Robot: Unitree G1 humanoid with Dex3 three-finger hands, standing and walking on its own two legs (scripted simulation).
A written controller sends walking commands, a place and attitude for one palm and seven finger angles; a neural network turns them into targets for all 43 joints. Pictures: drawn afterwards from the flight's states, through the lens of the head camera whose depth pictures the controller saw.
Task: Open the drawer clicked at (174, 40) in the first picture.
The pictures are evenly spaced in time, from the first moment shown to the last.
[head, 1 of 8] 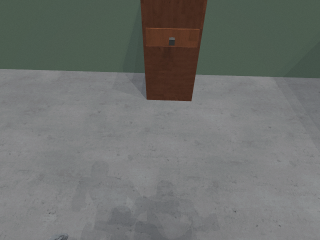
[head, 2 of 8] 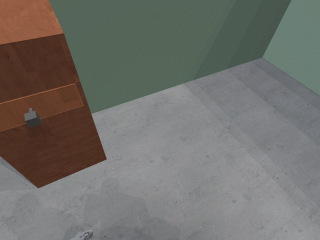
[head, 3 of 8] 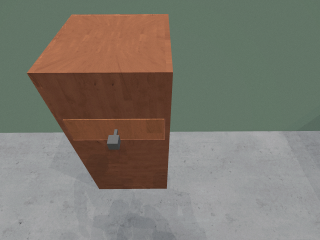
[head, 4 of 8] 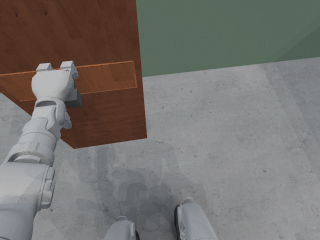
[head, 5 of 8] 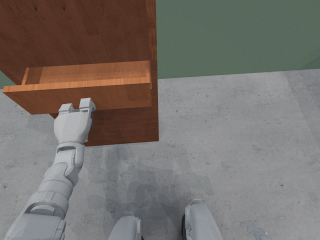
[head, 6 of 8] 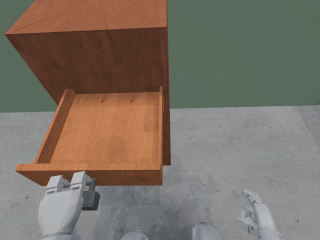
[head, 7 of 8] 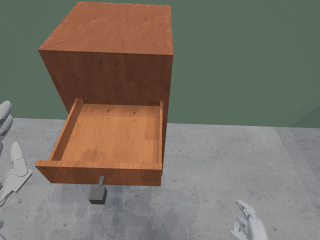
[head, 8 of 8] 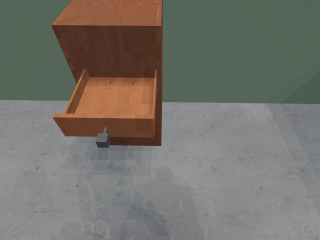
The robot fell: no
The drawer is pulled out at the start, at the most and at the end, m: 0.00 0.30 0.30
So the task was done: yes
